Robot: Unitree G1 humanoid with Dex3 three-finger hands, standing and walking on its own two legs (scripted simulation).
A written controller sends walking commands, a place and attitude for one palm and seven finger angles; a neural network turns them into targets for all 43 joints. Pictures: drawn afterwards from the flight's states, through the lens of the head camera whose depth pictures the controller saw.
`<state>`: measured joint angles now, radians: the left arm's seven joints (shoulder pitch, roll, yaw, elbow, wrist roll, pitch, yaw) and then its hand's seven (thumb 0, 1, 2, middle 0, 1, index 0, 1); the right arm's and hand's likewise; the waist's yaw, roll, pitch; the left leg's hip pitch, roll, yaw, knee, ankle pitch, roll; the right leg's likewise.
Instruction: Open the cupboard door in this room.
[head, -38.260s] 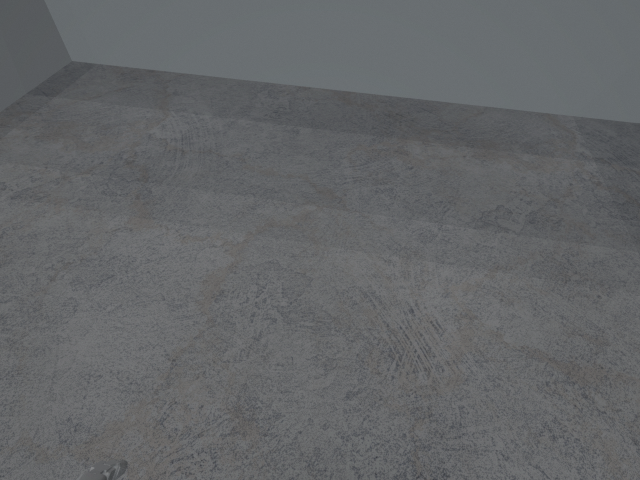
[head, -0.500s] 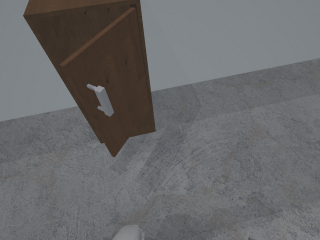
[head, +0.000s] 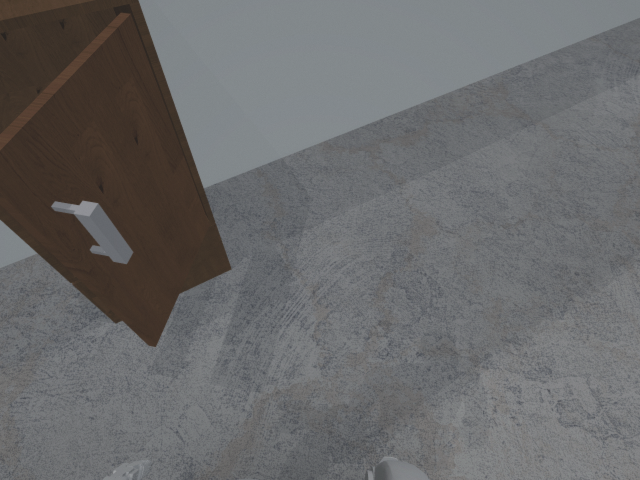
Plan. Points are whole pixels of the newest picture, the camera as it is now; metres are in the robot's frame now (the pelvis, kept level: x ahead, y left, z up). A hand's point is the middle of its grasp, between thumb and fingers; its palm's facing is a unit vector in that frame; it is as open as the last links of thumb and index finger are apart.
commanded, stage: walk to a spot facing it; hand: left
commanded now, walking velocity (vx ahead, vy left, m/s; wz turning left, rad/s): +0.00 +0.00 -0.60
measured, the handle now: (93, 232) +0.43 +0.39 -0.03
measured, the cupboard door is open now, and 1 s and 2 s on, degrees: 49 49 49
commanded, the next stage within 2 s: turn to face it in 1.98 s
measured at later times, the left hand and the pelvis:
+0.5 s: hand (243, 424) +0.20 +0.13 -0.15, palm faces -0.33 -0.92 -0.19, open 7.4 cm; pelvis +0.02 -0.02 +0.00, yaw -19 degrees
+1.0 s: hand (290, 373) +0.28 +0.07 -0.18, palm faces -0.55 -0.81 -0.18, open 7.4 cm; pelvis +0.16 -0.08 -0.01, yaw -37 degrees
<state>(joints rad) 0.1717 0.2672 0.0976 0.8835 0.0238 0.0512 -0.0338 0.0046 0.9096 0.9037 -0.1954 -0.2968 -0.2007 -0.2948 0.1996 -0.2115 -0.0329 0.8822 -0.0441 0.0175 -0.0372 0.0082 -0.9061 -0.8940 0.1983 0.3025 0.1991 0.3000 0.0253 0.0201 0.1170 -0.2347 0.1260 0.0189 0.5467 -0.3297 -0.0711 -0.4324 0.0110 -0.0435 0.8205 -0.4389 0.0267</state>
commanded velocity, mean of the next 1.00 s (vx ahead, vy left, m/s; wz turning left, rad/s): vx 0.23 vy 0.00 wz -0.54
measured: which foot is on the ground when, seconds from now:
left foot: down 0.00-0.04, up 0.06-0.26, down 0.28-0.56, up 0.58-0.88, down 0.90-1.00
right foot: up 0.00-0.02, down 0.04-0.28, up 0.30-0.54, down 0.56-0.90, up 0.92-1.00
